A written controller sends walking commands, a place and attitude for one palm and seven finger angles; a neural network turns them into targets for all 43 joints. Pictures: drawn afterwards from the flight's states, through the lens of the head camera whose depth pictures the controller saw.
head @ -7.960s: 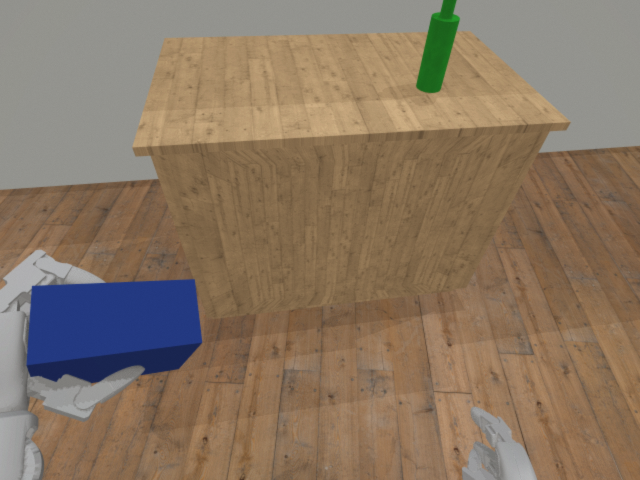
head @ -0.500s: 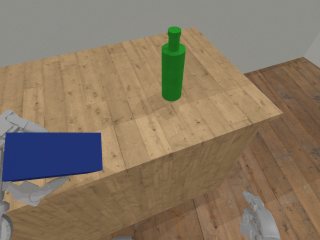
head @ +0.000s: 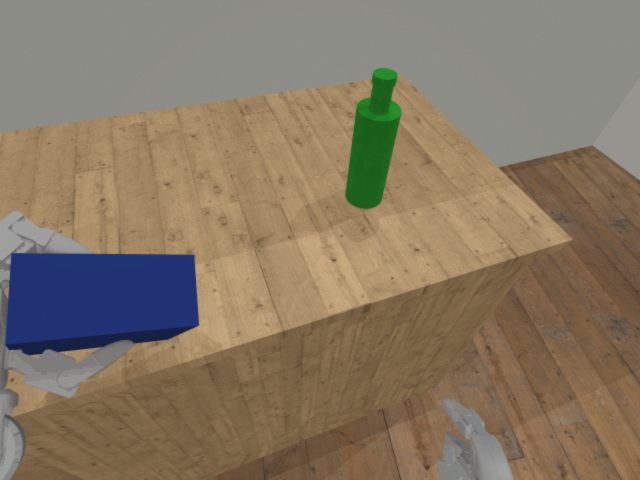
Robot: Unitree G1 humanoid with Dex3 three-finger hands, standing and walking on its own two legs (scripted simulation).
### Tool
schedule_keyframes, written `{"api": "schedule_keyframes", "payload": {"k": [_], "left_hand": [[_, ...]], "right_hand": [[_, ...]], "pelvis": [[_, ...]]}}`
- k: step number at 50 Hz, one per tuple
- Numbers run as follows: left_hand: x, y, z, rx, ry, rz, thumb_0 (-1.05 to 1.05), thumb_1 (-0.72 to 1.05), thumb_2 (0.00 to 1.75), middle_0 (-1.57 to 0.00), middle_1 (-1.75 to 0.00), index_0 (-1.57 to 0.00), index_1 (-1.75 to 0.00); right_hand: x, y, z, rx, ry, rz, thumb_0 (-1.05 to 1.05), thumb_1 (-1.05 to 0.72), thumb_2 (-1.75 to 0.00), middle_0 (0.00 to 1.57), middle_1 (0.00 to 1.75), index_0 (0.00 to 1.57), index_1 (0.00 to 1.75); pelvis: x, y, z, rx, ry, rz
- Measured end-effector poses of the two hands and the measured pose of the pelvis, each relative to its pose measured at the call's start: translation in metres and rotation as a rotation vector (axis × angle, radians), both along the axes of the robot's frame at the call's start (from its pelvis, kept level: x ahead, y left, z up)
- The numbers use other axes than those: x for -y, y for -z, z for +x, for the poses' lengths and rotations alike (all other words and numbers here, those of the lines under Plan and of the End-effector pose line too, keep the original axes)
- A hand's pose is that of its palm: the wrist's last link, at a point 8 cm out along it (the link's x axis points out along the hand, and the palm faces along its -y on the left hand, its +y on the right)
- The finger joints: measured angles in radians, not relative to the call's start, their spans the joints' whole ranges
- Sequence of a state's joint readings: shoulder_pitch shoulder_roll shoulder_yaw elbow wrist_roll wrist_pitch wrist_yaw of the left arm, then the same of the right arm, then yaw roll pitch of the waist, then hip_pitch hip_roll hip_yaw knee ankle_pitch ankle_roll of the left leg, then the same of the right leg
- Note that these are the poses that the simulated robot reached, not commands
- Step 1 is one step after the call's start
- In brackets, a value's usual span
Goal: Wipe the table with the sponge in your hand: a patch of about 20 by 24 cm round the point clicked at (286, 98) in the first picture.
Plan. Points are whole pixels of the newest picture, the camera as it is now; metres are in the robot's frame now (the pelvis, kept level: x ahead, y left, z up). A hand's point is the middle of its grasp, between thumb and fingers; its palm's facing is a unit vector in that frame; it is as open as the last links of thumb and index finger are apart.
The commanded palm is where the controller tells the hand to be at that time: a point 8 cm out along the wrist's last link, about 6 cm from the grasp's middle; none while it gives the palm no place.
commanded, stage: come to a stop and stand still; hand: left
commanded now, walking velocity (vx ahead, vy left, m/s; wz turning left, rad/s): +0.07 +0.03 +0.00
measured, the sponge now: (132, 303) +0.24 +0.20 +0.16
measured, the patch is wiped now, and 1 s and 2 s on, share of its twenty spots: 0.00 0.00 0.00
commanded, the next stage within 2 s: look again from close up in 0.90 s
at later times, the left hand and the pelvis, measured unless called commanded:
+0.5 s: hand (90, 278) +0.25 +0.24 +0.17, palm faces +0.28 -0.89 -0.36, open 10.5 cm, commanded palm +0.19 +0.29 +0.18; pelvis +0.01 +0.02 +0.01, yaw -4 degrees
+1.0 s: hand (52, 276) +0.26 +0.28 +0.17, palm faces +0.32 -0.87 -0.38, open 10.5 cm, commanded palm +0.20 +0.32 +0.18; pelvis +0.03 +0.04 +0.01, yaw -2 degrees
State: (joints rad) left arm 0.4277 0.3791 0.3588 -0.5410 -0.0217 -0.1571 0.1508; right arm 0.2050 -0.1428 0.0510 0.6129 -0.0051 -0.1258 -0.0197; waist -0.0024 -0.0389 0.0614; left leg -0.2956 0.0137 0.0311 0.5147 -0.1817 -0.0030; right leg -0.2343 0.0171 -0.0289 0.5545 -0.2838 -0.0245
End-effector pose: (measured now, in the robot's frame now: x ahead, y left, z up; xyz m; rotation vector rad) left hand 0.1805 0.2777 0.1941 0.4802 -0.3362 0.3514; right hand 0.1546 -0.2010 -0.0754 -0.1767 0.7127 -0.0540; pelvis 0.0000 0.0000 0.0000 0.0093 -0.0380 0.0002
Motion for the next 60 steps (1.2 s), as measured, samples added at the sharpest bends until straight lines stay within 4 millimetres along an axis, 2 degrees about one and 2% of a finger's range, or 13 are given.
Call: {"api": "schedule_keyframes", "payload": {"k": [4,10,13,16,18,20,27,29,35,39,45,49,60], "left_hand": [[0.007,-0.005,-0.006,-0.045,0.007,0.025,-0.01,-0.53,1.01,-0.67,-1.36,-0.7,-1.34],[0.003,0.013,-0.007,-0.115,-0.024,-0.033,-0.01,-0.53,1.01,-0.67,-1.35,-0.7,-1.34],[0.0,0.02,-0.002,-0.125,-0.04,-0.07,-0.01,-0.53,1.01,-0.67,-1.35,-0.7,-1.34],[-0.021,0.004,0.017,-0.046,-0.035,0.041,-0.02,-0.53,1.01,-0.67,-1.35,-0.7,-1.34],[-0.035,-0.001,0.028,0.009,-0.053,0.028,-0.02,-0.53,1.01,-0.67,-1.35,-0.7,-1.34],[-0.035,-0.001,0.036,0.034,-0.039,-0.008,-0.02,-0.53,1.01,-0.67,-1.35,-0.7,-1.34],[0.001,0.011,0.036,-0.055,0.194,-0.017,-0.02,-0.53,1.01,-0.67,-1.35,-0.7,-1.34],[-0.006,0.013,0.035,-0.082,0.201,0.018,-0.02,-0.53,1.01,-0.67,-1.35,-0.7,-1.34],[-0.051,0.009,0.035,-0.069,0.036,0.05,-0.02,-0.53,1.01,-0.67,-1.35,-0.7,-1.34],[-0.057,0.009,0.034,-0.026,-0.018,-0.014,-0.02,-0.53,1.01,-0.67,-1.35,-0.7,-1.34],[-0.038,0.016,0.04,-0.032,0.053,-0.075,-0.02,-0.53,1.01,-0.67,-1.35,-0.7,-1.34],[-0.04,0.016,0.042,-0.055,0.07,-0.045,-0.02,-0.53,1.01,-0.67,-1.35,-0.7,-1.34],[-0.049,0.014,0.027,-0.077,0.024,-0.039,-0.02,-0.53,1.01,-0.67,-1.35,-0.7,-1.34]], "right_hand": [[0.008,-0.002,0.001,0.002,0.004,0.011,0.01,-0.9,-0.9,0.2,0.3,0.21,0.3],[0.033,-0.001,0.004,-0.011,0.04,-0.049,0.01,-0.9,-0.9,0.2,0.3,0.21,0.3],[0.042,-0.005,0.006,-0.012,0.056,-0.08,0.01,-0.9,-0.9,0.2,0.3,0.2,0.3],[0.044,-0.01,0.007,-0.018,0.02,-0.12,0.01,-0.9,-0.9,0.2,0.3,0.2,0.3],[0.042,-0.015,0.008,-0.01,0.014,-0.119,0.01,-0.9,-0.9,0.2,0.3,0.2,0.3],[0.039,-0.02,0.009,0.015,0.021,-0.109,0.01,-0.9,-0.9,0.2,0.3,0.2,0.3],[0.015,-0.026,0.013,0.067,0.072,-0.069,0.01,-0.9,-0.9,0.2,0.3,0.2,0.3],[0.006,-0.024,0.015,0.053,0.075,-0.063,0.01,-0.9,-0.9,0.2,0.3,0.2,0.3],[-0.016,-0.016,0.025,-0.003,0.021,-0.054,0.01,-0.9,-0.9,0.2,0.3,0.2,0.3],[-0.025,-0.016,0.037,-0.002,-0.02,-0.051,0.01,-0.9,-0.9,0.2,0.3,0.2,0.3],[-0.029,-0.026,0.055,0.055,-0.025,-0.056,0.01,-0.9,-0.9,0.2,0.3,0.21,0.3],[-0.028,-0.033,0.06,0.084,-0.008,-0.059,0.01,-0.9,-0.9,0.2,0.3,0.21,0.3],[-0.017,-0.028,0.042,0.031,0.014,-0.082,0.01,-0.9,-0.9,0.2,0.3,0.2,0.3]], "pelvis": [[0.004,-0.005,0.001,-0.01,-0.006,-0.026],[0.004,-0.003,0.005,-0.006,0.016,-0.033],[0.004,-0.004,0.008,0.0,0.016,-0.026],[0.006,-0.005,0.005,-0.012,0.016,-0.032],[0.004,-0.005,0.003,-0.015,0.033,-0.034],[-0.002,-0.006,0.003,-0.014,0.043,-0.028],[-0.026,-0.008,0.015,-0.029,0.059,-0.018],[-0.028,-0.008,0.018,-0.034,0.054,-0.017],[-0.032,-0.008,0.026,-0.04,0.031,-0.023],[-0.037,-0.009,0.03,-0.037,0.029,-0.029],[-0.042,-0.009,0.031,-0.027,0.031,-0.031],[-0.041,-0.009,0.03,-0.027,0.032,-0.033],[-0.041,-0.011,0.026,-0.029,0.03,-0.037]]}}
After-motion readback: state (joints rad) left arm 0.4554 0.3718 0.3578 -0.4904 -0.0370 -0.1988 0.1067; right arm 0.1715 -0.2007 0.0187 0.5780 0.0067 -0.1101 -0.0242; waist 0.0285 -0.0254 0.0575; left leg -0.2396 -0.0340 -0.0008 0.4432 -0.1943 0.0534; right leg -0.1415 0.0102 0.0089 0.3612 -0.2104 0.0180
